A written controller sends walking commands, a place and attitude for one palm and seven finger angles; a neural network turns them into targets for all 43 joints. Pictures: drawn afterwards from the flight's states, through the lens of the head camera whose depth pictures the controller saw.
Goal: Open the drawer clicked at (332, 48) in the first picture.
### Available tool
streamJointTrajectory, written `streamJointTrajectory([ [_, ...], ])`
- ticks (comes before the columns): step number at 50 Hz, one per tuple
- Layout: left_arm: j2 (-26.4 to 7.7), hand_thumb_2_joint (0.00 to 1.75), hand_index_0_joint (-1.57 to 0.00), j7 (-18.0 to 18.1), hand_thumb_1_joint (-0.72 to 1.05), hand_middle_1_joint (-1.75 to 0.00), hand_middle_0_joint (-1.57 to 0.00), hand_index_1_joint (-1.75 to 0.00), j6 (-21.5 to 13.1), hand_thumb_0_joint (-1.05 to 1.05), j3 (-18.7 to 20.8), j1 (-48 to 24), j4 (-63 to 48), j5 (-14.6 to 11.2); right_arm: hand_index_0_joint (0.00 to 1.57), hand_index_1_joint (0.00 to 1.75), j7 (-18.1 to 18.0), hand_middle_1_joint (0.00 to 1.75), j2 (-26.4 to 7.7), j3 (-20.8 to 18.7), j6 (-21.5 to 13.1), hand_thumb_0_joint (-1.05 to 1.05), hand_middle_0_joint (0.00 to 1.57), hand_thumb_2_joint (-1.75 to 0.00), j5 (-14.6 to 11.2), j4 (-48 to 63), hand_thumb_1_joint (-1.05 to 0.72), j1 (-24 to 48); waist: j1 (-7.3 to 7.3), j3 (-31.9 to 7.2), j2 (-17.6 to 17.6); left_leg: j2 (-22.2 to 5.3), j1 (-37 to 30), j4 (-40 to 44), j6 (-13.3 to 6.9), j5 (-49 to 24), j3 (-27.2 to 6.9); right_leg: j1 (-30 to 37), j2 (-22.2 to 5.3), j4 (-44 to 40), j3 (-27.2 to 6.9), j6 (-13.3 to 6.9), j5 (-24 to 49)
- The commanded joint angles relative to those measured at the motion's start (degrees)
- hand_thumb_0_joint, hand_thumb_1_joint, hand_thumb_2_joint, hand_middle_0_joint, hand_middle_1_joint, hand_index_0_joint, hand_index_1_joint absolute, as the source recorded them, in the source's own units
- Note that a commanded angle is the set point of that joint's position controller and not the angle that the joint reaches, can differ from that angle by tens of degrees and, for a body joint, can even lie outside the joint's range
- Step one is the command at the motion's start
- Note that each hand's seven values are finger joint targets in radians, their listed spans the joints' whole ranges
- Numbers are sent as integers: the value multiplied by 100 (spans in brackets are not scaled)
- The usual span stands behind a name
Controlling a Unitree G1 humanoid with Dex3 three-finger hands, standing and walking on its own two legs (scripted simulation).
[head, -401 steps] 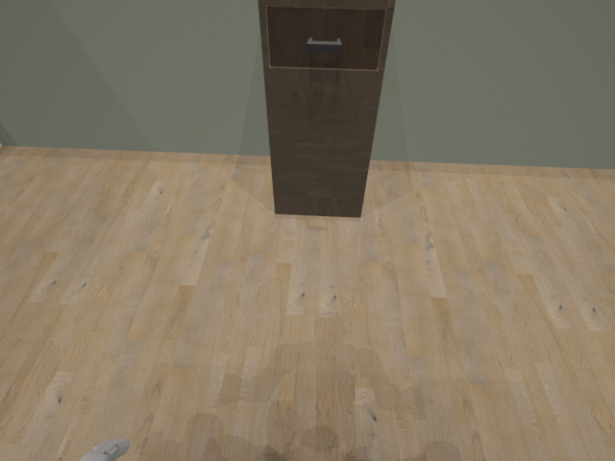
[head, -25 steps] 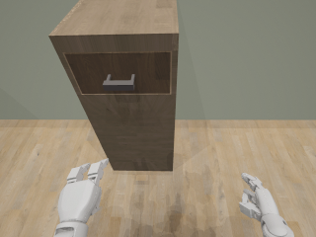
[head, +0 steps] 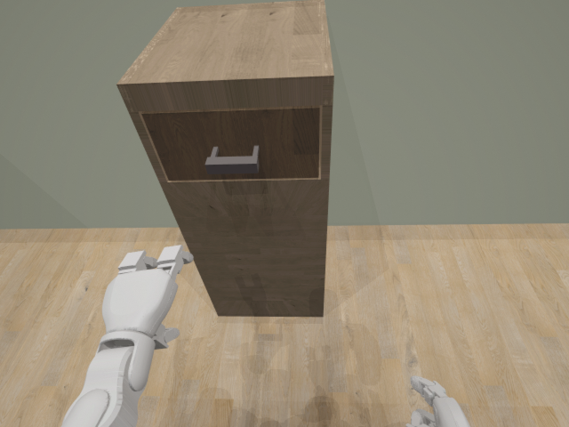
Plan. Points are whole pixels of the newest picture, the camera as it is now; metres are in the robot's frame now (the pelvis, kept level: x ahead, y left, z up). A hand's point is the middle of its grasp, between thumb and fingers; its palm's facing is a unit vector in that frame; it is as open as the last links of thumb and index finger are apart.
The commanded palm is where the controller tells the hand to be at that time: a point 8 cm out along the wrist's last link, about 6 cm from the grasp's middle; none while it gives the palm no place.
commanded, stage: raise the hand with hooked fingers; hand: left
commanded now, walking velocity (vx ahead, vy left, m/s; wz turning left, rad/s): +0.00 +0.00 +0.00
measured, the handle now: (234, 157) +0.61 +0.18 +0.04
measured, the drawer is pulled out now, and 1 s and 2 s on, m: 0.00 0.00 0.00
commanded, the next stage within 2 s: move the hooked fingers above the handle in 1.02 s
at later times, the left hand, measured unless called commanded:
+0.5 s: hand (137, 238) +0.31 +0.24 +0.13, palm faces +0.10 -0.05 -0.99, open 13.7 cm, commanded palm +0.29 +0.24 +0.19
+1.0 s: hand (134, 223) +0.32 +0.24 +0.14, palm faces +0.11 -0.06 -0.99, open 13.8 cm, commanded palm +0.30 +0.25 +0.20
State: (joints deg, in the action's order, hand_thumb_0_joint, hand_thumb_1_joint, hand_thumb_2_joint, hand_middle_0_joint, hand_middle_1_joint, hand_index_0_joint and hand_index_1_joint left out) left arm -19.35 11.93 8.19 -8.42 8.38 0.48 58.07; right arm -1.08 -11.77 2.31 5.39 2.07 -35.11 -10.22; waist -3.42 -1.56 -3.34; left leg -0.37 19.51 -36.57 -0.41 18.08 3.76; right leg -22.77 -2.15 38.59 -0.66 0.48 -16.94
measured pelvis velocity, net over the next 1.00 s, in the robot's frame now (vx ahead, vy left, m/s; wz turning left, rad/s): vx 0.03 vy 0.00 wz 0.04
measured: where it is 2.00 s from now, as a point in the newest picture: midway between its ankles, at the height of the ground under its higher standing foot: outside the picture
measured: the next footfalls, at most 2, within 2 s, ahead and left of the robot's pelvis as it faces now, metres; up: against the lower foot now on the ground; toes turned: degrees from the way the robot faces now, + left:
none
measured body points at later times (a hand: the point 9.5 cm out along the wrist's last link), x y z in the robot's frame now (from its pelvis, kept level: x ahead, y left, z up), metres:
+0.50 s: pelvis +0.03 -0.01 +0.02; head +0.03 -0.05 +0.47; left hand +0.30 +0.24 +0.18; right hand +0.27 -0.20 -0.08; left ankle +0.01 +0.12 -0.72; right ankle +0.04 -0.13 -0.72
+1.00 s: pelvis +0.03 +0.00 +0.02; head +0.05 -0.04 +0.47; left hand +0.31 +0.24 +0.20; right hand +0.22 -0.22 -0.10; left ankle +0.01 +0.12 -0.72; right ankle +0.04 -0.13 -0.72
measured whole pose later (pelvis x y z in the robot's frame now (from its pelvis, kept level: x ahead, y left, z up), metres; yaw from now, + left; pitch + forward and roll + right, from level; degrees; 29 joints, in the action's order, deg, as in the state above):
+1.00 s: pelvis +0.03 +0.00 +0.02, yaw +2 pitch +0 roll +1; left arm -29.1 0.9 -1.5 -1.8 -6.3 -2.5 50.9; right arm -0.7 -15.8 -0.6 5.8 0.3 -37.8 -7.7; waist -5.6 1.1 -5.4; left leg 0.1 10.8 -23.6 0.0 13.2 1.2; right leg -12.9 -2.3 25.5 2.2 0.5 -13.0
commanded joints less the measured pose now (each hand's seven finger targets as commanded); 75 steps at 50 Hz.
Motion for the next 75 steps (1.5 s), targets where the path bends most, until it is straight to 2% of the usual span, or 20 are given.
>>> streamJointTrajectory([
  [1,-1154,45,-27,443,-15,-98,-27,-98,-481,0,949,-1231,-1737,123,20,30,-49,30,-620,-341,-465,0,20,-90,42,1079,-90,1152,-276,-992,-74,129,-258,943,-84,-559,-385,794,261,-745,116,-360,43],
  [3,-1202,43,-28,604,-20,-100,-28,-100,-624,0,998,-1434,-1894,77,20,30,-49,30,-649,-401,-516,0,20,-90,45,997,-90,1119,-196,-1181,-168,160,-518,861,-79,-846,-387,750,258,-782,85,-359,310],
  [7,-1145,39,-29,692,-29,-107,-29,-107,-499,0,931,-1734,-1511,-38,20,30,-58,30,-714,-473,-527,0,20,-90,-25,807,-90,1108,-94,-1063,49,159,-583,942,-56,-988,-392,737,253,-865,170,-332,532],
  [15,-1478,31,-30,-208,-48,-118,-30,-118,84,0,847,-2167,-1193,-277,20,30,-144,30,-789,-398,-357,0,20,-90,-176,746,-90,1373,-199,-1075,439,197,-768,1289,-86,-1398,-250,1499,183,-1195,134,-242,1172],
  [20,-1827,30,-30,-708,-50,-120,-30,-120,11,0,1101,-2547,-1174,-371,20,30,-167,30,-780,-302,-231,0,20,-90,-172,742,-90,1413,-200,-985,447,213,-885,1395,-104,-1756,-211,1802,183,-1342,135,-217,1689],
  [24,-2118,30,-30,-890,-50,-120,-30,-120,-201,0,1320,-3095,-1347,-444,20,30,-161,30,-775,-280,-204,0,20,-90,-182,748,-90,1430,-187,-1188,145,241,-1066,1418,-91,-1982,-201,1982,198,-1423,104,-221,1943],
  [31,-2298,30,-30,-1172,-50,-120,-30,-120,-342,0,1362,-3764,-991,-639,20,30,-130,30,-835,-301,-209,0,20,-90,-233,659,-90,1312,-112,-1188,170,255,-1125,1475,-81,-2151,-201,2051,167,-1525,169,-200,2113],
  [37,-2097,30,-30,-1538,-50,-120,-30,-120,-408,0,1272,-3023,-844,-809,20,30,-31,30,-927,-348,-124,0,20,-90,-258,802,-90,1269,-205,-1205,515,256,-974,1489,-96,-2200,-165,2108,161,-1463,207,-170,2262],
  [40,-2174,30,-30,-1493,-50,-120,-30,-120,-648,0,1364,-3122,-1271,-776,20,30,10,30,-914,-353,-167,0,20,-90,-223,840,-90,1217,-235,-1380,364,250,-1047,1495,-100,-2245,-227,2087,165,-1438,220,-197,2127],
  [44,-2566,30,-30,-1083,-50,-120,-30,-120,-959,0,1863,-3270,-1701,-698,20,30,10,30,-895,-391,-232,0,20,-90,-169,796,-90,1160,-311,-1580,64,234,-1147,1481,-69,-2372,-312,2052,207,-1428,211,-244,2023],
  [47,-2499,30,-30,-757,-50,-120,-30,-120,-990,0,1931,-3262,-1479,-719,20,30,18,30,-859,-428,-259,0,20,-90,-197,694,-90,1058,-307,-1491,20,230,-1095,1494,-44,-2385,-284,1971,185,-1434,228,-249,2000],
  [51,-2277,30,-30,-657,-50,-120,-30,-120,-671,0,1687,-3299,-849,-738,20,30,28,30,-883,-432,-223,0,20,-90,-276,584,-90,1087,-243,-1188,179,215,-937,1575,-34,-2077,-222,1848,182,-1519,251,-233,1715],
  [55,-1935,30,-30,-953,-50,-120,-30,-120,-351,0,1108,-3373,-775,-693,20,30,17,30,-915,-396,-176,0,20,-90,-318,640,-90,1236,-129,-1193,223,216,-1003,1630,-44,-1815,-215,1793,183,-1569,270,-205,1428],
  [56,-1983,30,-30,-1038,-50,-120,-30,-120,-355,0,1088,-3383,-895,-690,20,30,6,30,-923,-406,-167,0,20,-90,-309,670,-90,1223,-133,-1255,286,218,-1048,1654,-56,-1788,-243,1833,192,-1574,276,-200,1400],
  [59,-1667,30,-30,-1240,-50,-120,-30,-120,-433,0,677,-3770,-1012,-664,20,30,-36,30,-902,-376,-205,0,20,-90,-294,720,-90,1234,14,-1232,315,200,-1160,1613,-82,-1709,-300,1629,227,-1611,298,-195,1291],
  [62,-1847,30,-30,-1197,-50,-120,-30,-120,-663,0,776,-4166,-864,-565,20,30,-89,30,-889,-360,-220,0,20,-90,-250,618,-90,1077,11,-1158,355,212,-1145,1636,-78,-1599,-323,1531,223,-1627,318,-201,1171],
  [65,-2164,30,-30,-956,-50,-120,-30,-120,-863,0,1132,-4543,-602,-483,20,30,-122,30,-848,-346,-263,0,20,-90,-237,524,-90,990,-77,-1326,279,221,-1083,1630,-58,-1612,-331,1629,217,-1597,284,-236,1140],
  [66,-2243,30,-30,-858,-50,-120,-30,-120,-871,0,1267,-4525,-304,-437,20,30,-130,30,-835,-353,-244,0,20,-90,-251,461,-90,966,-95,-1176,197,216,-983,1654,-24,-1622,-326,1591,235,-1581,301,-259,1132],
  [71,-2004,30,-30,-507,-50,-120,-30,-120,-683,0,1066,-5132,508,-351,20,30,-113,30,-814,-377,-237,0,20,-90,-315,352,-90,894,-53,-1218,180,209,-842,1654,1,-1517,-239,1524,223,-1583,281,-266,1042],
  [75,-1592,30,-30,-574,-50,-120,-30,-120,-424,0,513,-5449,746,-257,20,30,-97,30,-855,-412,-226,0,20,-90,-340,396,-90,856,35,-1582,152,214,-981,1596,-29,-1598,-198,1552,208,-1550,257,-261,1162],
])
